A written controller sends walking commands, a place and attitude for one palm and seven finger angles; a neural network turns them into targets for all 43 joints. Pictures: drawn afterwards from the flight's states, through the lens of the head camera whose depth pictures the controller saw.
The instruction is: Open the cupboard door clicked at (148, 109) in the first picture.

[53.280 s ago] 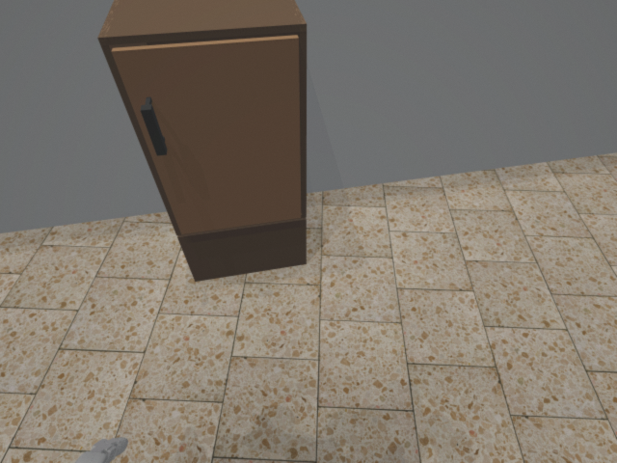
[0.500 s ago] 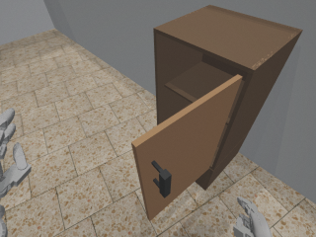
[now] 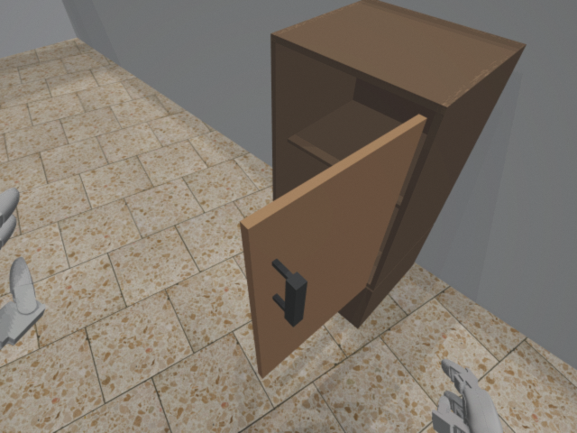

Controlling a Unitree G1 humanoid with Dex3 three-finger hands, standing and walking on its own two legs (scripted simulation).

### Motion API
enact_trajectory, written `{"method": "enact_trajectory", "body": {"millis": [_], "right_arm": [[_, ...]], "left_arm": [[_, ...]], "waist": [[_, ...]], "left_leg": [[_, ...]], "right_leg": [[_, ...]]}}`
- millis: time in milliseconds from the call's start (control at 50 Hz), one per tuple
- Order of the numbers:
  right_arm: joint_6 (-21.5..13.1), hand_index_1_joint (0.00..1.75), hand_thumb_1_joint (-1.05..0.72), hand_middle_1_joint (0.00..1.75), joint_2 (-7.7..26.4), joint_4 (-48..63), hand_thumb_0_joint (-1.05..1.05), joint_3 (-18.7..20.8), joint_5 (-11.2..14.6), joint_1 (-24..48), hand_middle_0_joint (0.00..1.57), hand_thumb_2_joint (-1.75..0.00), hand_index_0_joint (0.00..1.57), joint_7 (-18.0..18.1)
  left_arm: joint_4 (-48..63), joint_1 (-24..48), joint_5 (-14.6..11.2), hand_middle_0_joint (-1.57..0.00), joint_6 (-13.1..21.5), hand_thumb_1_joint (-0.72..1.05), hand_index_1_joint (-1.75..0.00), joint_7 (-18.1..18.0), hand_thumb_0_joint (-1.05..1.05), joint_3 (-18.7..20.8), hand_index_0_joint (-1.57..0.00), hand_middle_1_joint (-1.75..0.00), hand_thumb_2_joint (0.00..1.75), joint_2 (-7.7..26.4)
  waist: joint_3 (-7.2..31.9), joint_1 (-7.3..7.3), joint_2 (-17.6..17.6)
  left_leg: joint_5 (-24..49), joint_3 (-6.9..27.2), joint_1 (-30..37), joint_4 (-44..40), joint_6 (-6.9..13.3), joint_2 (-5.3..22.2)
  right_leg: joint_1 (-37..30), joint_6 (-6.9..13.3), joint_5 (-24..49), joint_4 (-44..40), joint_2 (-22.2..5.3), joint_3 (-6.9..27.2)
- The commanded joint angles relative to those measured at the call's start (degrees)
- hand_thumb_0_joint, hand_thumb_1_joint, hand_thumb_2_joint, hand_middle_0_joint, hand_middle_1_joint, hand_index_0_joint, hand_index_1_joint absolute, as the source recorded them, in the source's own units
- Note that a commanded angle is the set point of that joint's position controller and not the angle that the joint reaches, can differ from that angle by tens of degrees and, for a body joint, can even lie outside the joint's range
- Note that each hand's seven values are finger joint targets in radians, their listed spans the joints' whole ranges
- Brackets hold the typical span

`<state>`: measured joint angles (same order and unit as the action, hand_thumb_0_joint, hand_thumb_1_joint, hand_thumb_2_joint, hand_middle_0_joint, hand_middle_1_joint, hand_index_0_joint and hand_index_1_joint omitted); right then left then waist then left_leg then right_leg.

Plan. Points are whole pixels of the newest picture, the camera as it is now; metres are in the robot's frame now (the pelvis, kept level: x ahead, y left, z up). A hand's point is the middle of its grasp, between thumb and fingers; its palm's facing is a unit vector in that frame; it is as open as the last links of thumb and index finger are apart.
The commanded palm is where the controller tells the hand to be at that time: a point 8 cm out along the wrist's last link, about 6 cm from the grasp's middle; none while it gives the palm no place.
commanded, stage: step back with the hand held close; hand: left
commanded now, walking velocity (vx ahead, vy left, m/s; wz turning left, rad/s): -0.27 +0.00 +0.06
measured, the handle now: (286, 292) +0.34 +0.03 -0.04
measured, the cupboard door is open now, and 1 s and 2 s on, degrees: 85 85 85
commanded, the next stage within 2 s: stop stepping back and stand still in 0.88 s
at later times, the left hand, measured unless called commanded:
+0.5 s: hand (4, 397) +0.12 +0.25 +0.16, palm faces +0.39 -0.78 -0.48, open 7.4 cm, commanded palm +0.05 +0.29 +0.18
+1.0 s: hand out of the picture +0.05 +0.26 +0.16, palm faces +0.37 -0.86 -0.36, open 7.4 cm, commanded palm -0.05 +0.30 +0.18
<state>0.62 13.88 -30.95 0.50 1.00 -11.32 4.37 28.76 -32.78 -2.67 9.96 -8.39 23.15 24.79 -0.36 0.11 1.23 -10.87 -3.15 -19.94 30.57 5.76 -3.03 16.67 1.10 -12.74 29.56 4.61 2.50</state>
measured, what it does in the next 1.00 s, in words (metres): walks backwards: right foot, then left foot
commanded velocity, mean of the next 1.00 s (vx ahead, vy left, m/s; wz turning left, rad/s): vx -0.36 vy -0.01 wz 0.04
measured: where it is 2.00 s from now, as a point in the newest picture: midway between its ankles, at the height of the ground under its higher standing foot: outside the picture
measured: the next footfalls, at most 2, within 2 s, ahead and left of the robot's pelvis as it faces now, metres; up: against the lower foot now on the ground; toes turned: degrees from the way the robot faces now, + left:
right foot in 0.46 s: -0.21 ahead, -0.12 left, +0.00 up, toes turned +3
left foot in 0.88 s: -0.04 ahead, +0.07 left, +0.00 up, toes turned -1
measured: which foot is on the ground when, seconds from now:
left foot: down 0.00-0.72, up 0.74-0.86, down 0.88-1.00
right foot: down 0.00-0.18, up 0.20-0.44, down 0.46-0.94, up 0.96-1.00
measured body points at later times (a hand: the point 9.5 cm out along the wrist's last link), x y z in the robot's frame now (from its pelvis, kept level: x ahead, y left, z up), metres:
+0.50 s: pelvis -0.09 -0.01 -0.01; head -0.03 +0.01 +0.43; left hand +0.10 +0.29 +0.18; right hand +0.10 -0.23 -0.10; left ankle +0.06 +0.06 -0.73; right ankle -0.25 -0.13 -0.73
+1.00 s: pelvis -0.20 +0.00 +0.00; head -0.15 +0.05 +0.44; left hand +0.02 +0.31 +0.18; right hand -0.01 -0.24 -0.06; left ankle -0.08 +0.07 -0.73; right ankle -0.25 -0.13 -0.69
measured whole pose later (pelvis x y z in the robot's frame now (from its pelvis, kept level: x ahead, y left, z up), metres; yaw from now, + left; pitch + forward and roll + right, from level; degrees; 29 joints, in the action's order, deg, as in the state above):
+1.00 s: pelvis -0.20 +0.00 +0.00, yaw -2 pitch -1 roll -3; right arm -5.5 11.9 -35.3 -0.4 -0.9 -6.2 2.6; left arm 27.0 -19.6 -3.3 12.3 -7.6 23.5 25.6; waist -6.9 -1.1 -3.3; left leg -3.5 -1.3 -23.8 27.8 4.1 0.2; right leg 16.9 -0.4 -29.7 48.1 5.7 4.5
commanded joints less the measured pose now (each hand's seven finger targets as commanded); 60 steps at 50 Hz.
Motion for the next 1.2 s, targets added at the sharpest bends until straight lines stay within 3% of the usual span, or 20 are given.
{"method": "enact_trajectory", "body": {"millis": [0, 80, 180, 280, 380, 440, 520, 560, 640, 700, 740, 780, 820, 860, 900, 940, 1040, 1140, 1160, 1180], "right_arm": [[-3.6, 0.3, -0.9, 0.3, 8.09, 8.26, 0.0, 2.87, -0.52, 4.75, 0.2, -0.9, 0.2, 1.0], [-4.58, 0.3, -0.9, 0.3, 7.82, 7.85, 0.0, 2.79, -0.87, 4.32, 0.2, -0.9, 0.2, 0.75], [-5.8, 0.3, -0.9, 0.3, 7.61, 7.43, 0.0, 2.87, -1.22, 4.87, 0.2, -0.9, 0.2, 0.87], [-6.55, 0.3, -0.9, 0.3, 7.08, 6.36, 0.0, 3.42, -1.89, 5.22, 0.2, -0.9, 0.2, -0.04], [-8.36, 0.3, -0.9, 0.3, 6.2, 3.25, 0.0, 3.19, -2.01, 5.1, 0.2, -0.9, 0.2, -1.17], [-8.66, 0.3, -0.9, 0.3, 5.89, 1.12, 0.0, 3.19, -1.98, 4.63, 0.2, -0.9, 0.2, -1.62], [-7.55, 0.3, -0.9, 0.3, 4.17, 1.88, 0.0, 2.97, -1.24, 5.7, 0.2, -0.9, 0.2, -2.06], [-7.29, 0.3, -0.9, 0.3, 4.72, 4.51, 0.0, 3.05, 0.5, 7.42, 0.2, -0.9, 0.2, -1.81], [-6.1, 0.3, -0.9, 0.3, 4.7, 7.0, 0.0, 1.42, 0.17, 10.41, 0.2, -0.9, 0.2, -1.19], [-6.27, 0.3, -0.9, 0.3, 5.57, 3.81, 0.0, 2.37, -0.64, 8.7, 0.2, -0.9, 0.2, -0.57], [-6.33, 0.3, -0.9, 0.3, 5.05, 1.92, 0.0, 2.26, -1.71, 7.37, 0.2, -0.9, 0.2, -0.19], [-5.99, 0.3, -0.9, 0.3, 4.09, 2.28, 0.0, 1.01, -1.93, 7.93, 0.2, -0.9, 0.2, 0.41], [-6.22, 0.3, -0.9, 0.3, 5.43, 1.77, 0.0, 0.34, -1.26, 8.42, 0.2, -0.9, 0.2, 1.34], [-7.12, 0.3, -0.9, 0.3, 7.95, 1.84, 0.0, 1.19, -0.5, 7.18, 0.2, -0.9, 0.2, 1.64], [-8.68, 0.3, -0.9, 0.3, 6.67, 2.62, 0.0, 2.02, -0.84, 5.93, 0.2, -0.9, 0.2, -0.36], [-9.88, 0.3, -0.9, 0.3, 6.84, 3.85, 0.0, 2.66, -2.46, 6.29, 0.2, -0.9, 0.2, -1.57], [-10.38, 0.3, -0.9, 0.3, 4.85, 6.86, 0.0, 3.28, -1.47, 5.17, 0.2, -0.9, 0.2, -3.28], [-8.98, 0.3, -0.9, 0.3, 3.16, 3.99, 0.0, 2.43, -2.79, 4.02, 0.2, -0.9, 0.2, -1.56], [-8.51, 0.3, -0.9, 0.3, 3.07, 3.46, 0.0, 2.28, -2.85, 4.43, 0.2, -0.9, 0.2, -1.2], [-7.82, 0.3, -0.9, 0.3, 2.54, 2.5, 0.0, 2.36, -2.33, 3.07, 0.2, -0.9, 0.2, -0.94]], "left_arm": [[10.81, 5.26, 0.9, -0.2, 4.0, 0.9, -0.3, -1.51, 0.0, 8.6, -0.2, -0.3, 0.9, 10.45], [11.34, 6.81, 1.52, -0.2, 4.83, 0.9, -0.3, -1.79, 0.0, 7.38, -0.2, -0.3, 0.9, 9.23], [13.88, 6.13, 1.69, -0.2, 5.88, 0.9, -0.3, -1.85, 0.0, 9.62, -0.2, -0.3, 0.9, 10.24], [12.52, 3.2, 1.46, -0.2, 6.35, 0.9, -0.3, -0.96, 0.0, 11.21, -0.2, -0.3, 0.9, 10.05], [15.73, 3.28, -0.86, -0.2, 6.93, 0.9, -0.3, -0.55, 0.0, 8.23, -0.2, -0.3, 0.9, 8.93], [18.12, 3.58, -1.42, -0.2, 8.37, 0.9, -0.3, -0.71, 0.0, 8.57, -0.2, -0.3, 0.9, 10.33], [20.6, 2.27, -2.27, -0.2, 9.73, 0.9, -0.3, -0.68, 0.0, 12.7, -0.2, -0.3, 0.9, 13.41], [20.61, 0.14, -3.32, -0.2, 9.18, 0.9, -0.3, -0.13, 0.0, 15.57, -0.2, -0.3, 0.9, 16.0], [13.48, -6.07, -3.99, -0.2, 7.6, 0.9, -0.3, 0.93, 0.0, 16.23, -0.2, -0.3, 0.9, 15.44], [11.44, 0.68, -3.05, -0.2, 7.29, 0.9, -0.3, -0.05, 0.0, 12.65, -0.2, -0.3, 0.9, 15.48], [7.1, 4.79, -0.86, -0.2, 6.8, 0.9, -0.3, -0.4, 0.0, 8.42, -0.2, -0.3, 0.9, 12.83], [3.11, 9.77, 0.49, -0.2, 5.78, 0.9, -0.3, -0.11, 0.0, 4.96, -0.2, -0.3, 0.9, 11.33], [4.25, 19.71, 0.72, -0.2, 6.18, 0.9, -0.3, 0.1, 0.0, 2.22, -0.2, -0.3, 0.9, 10.92], [8.67, 24.49, 0.45, -0.2, 7.05, 0.9, -0.3, 0.14, 0.0, 2.66, -0.2, -0.3, 0.9, 12.42], [10.96, 18.65, 0.53, -0.2, 8.65, 0.9, -0.3, 0.02, 0.0, 6.57, -0.2, -0.3, 0.9, 15.55], [20.51, 12.62, -0.69, -0.2, 8.51, 0.9, -0.3, 1.45, 0.0, 6.32, -0.2, -0.3, 0.9, 13.29], [28.13, -5.4, -2.65, -0.2, 5.92, 0.9, -0.3, 0.0, 0.0, 12.8, -0.2, -0.3, 0.9, 13.31], [15.68, -10.06, -3.13, -0.2, 2.19, 0.9, -0.3, -1.12, 0.0, 12.93, -0.2, -0.3, 0.9, 11.36], [13.99, -8.63, -3.2, -0.2, 1.38, 0.9, -0.3, -1.14, 0.0, 12.75, -0.2, -0.3, 0.9, 11.64], [13.0, -7.45, -2.57, -0.2, 0.67, 0.9, -0.3, -1.09, 0.0, 12.21, -0.2, -0.3, 0.9, 12.06]], "waist": [[2.05, 0.35, 2.37], [1.27, 0.78, 1.34], [5.62, -0.02, 6.3], [4.77, -0.01, 6.79], [9.12, 0.04, 5.89], [15.92, -0.73, 6.86], [25.71, -1.28, 4.25], [25.83, -0.76, -1.38], [11.53, -0.25, 1.46], [-1.09, 1.21, -3.35], [-7.92, 1.43, -5.76], [-12.63, 1.17, -6.79], [-16.19, 1.47, -1.46], [-8.16, 0.48, 5.0], [6.37, -1.48, 9.23], [20.28, -2.26, 12.31], [19.07, -0.96, 12.51], [9.93, -0.23, 19.23], [8.15, -0.38, 17.22], [6.28, -0.19, 5.93]], "left_leg": [[-23.49, 14.16, -15.49, -11.51, 0.41, 10.03], [-25.48, 15.27, -13.32, -10.82, -0.08, 9.73], [-26.83, 20.23, -20.82, -18.87, 2.24, 15.81], [-31.06, 21.58, -24.85, -22.37, 3.51, 19.54], [-16.43, 18.58, -2.3, -20.6, -1.87, 16.73], [6.43, 15.1, 11.92, -14.18, -5.26, 14.76], [33.72, 6.55, 24.81, -3.2, -2.99, 11.22], [29.03, 4.19, 25.7, 0.11, -1.99, 9.88], [3.22, 5.51, 13.15, -2.02, -2.96, 9.06], [-6.64, 5.31, 12.88, 17.31, -7.75, 2.93], [-9.39, 7.75, 4.62, 26.75, -7.44, 2.87], [-7.85, 6.1, -1.72, 20.19, -7.0, 4.19], [0.28, 6.16, -3.56, 1.67, -6.99, 3.85], [38.06, 10.97, 6.86, -8.87, -3.94, 9.73], [55.13, 19.4, 21.14, -7.05, 1.67, 19.46], [25.02, 22.41, 12.87, -13.76, 1.29, 21.51], [-18.02, 12.28, 6.31, -23.6, -2.82, 14.32], [-23.83, 5.92, -0.97, -28.42, -12.38, 9.2], [-22.05, 4.13, -2.69, -24.64, -13.57, 8.04], [-16.35, -1.51, 0.96, -8.46, -12.79, 3.66]], "right_leg": [[-10.41, -0.29, -4.68, -2.57, -5.64, 9.09], [-5.15, 0.45, -11.53, -4.31, -5.73, 9.09], [-16.65, -1.54, 2.14, 11.27, -1.01, 2.72], [-18.16, -1.34, -8.47, 17.87, 1.28, 1.16], [-6.24, -0.03, -15.44, 1.23, 0.54, -0.66], [-3.64, 0.32, -8.47, -9.17, -1.12, 0.35], [-3.67, -3.64, 13.16, -8.13, -3.1, -0.14], [-1.78, -7.15, 21.69, -4.9, -4.62, -0.27], [5.66, -4.66, 2.58, -8.77, -6.79, 2.19], [26.82, 1.54, -21.13, -24.1, -17.57, 14.25], [24.79, 4.47, -8.59, -21.82, -19.21, 12.51], [16.46, 3.15, 11.78, -16.55, -14.62, 7.15], [7.34, 1.48, 25.07, -8.61, -9.63, 3.12], [2.37, -3.29, 24.01, 1.64, -2.78, 1.6], [6.57, -2.13, -9.74, 15.76, -0.71, 2.77], [-4.25, -1.43, -22.83, 29.42, 0.72, 4.39], [-4.85, -1.36, -16.62, 26.74, 2.53, -5.83], [-15.55, 1.61, -25.91, 3.18, 6.01, -13.29], [-17.63, 2.83, -24.64, -5.69, 4.51, -11.97], [-10.31, 4.99, -22.84, -17.15, -2.16, -5.3]]}}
